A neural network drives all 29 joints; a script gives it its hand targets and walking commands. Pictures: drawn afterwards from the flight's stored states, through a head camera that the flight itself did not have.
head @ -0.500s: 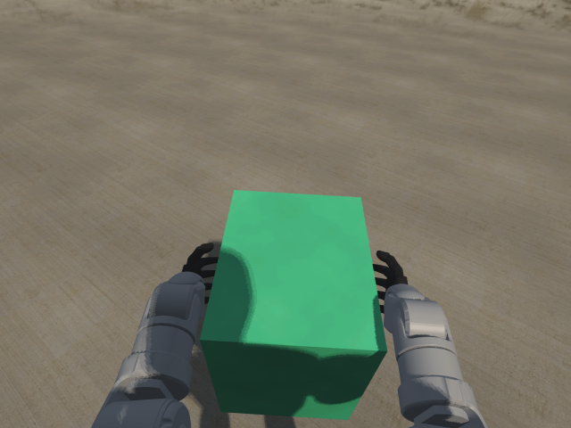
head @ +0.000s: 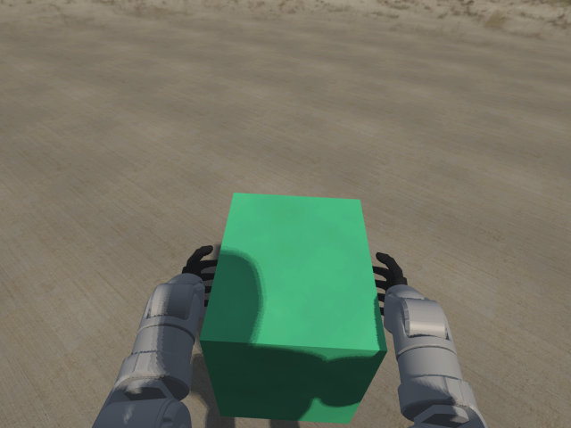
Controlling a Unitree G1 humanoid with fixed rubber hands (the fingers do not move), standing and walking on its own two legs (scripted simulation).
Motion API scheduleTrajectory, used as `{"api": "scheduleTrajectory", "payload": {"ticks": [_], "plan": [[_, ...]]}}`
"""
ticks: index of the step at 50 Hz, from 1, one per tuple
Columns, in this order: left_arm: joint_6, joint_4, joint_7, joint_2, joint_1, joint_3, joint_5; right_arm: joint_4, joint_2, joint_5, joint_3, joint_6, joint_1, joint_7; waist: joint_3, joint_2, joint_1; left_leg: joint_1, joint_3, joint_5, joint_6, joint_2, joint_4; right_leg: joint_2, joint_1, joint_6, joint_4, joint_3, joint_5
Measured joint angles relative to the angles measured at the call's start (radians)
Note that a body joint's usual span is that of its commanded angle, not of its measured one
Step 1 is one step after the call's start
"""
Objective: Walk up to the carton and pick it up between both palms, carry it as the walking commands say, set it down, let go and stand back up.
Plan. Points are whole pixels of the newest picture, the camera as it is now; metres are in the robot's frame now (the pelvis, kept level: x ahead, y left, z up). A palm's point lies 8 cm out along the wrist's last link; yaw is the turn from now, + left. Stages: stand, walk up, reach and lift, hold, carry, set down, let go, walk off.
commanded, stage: reach and lift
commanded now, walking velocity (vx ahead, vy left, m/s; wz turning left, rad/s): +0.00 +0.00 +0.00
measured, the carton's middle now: (290, 307) +0.35 -0.01 -0.01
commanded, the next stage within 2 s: hold in 0.82 s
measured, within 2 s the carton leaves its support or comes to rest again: neither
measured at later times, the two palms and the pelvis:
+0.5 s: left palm (189, 293) +0.32 +0.15 +0.06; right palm (394, 298) +0.31 -0.16 +0.06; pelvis +0.00 +0.00 +0.00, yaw +0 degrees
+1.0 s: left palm (187, 299) +0.30 +0.15 +0.06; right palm (397, 305) +0.30 -0.16 +0.06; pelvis -0.01 +0.00 +0.00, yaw +0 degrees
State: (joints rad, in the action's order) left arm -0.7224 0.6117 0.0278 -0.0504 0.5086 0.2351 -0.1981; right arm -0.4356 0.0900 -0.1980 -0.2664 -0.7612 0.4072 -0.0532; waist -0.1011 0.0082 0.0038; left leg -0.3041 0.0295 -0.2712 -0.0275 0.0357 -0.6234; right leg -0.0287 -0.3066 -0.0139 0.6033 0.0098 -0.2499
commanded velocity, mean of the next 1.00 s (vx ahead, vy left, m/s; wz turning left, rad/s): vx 0.00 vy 0.00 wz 0.00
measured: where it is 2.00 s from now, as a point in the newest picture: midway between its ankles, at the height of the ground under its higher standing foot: outside the picture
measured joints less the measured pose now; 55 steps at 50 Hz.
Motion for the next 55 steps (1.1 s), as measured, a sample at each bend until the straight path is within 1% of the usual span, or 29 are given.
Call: {"api": "scheduleTrajectory", "payload": {"ticks": [9,23,55], "plan": [[-0.004,-0.004,0.0,0.0,0.0,0.0,0.0,0.0,0.0,0.0,0.0,0.0,0.0,0.001,0.0,0.0,-0.004,0.0,0.0,-0.003,0.0,0.0,0.003,0.0,0.0,0.0,-0.002,0.0,-0.003],[-0.027,-0.07,0.004,-0.01,-0.044,0.0,0.0,0.0,0.0,0.0,0.009,-0.001,-0.001,0.012,0.0,0.0,-0.005,0.005,0.0,0.003,0.003,0.0,0.01,0.0,0.002,0.0,-0.003,0.0,0.0],[-0.04,-0.084,0.005,-0.014,-0.062,-0.001,-0.002,0.0,0.0,0.0,0.02,-0.002,-0.018,0.015,0.0,0.0,-0.003,0.006,0.0,0.017,0.004,0.0,0.01,0.0,0.002,0.0,-0.003,0.001,0.014]]}}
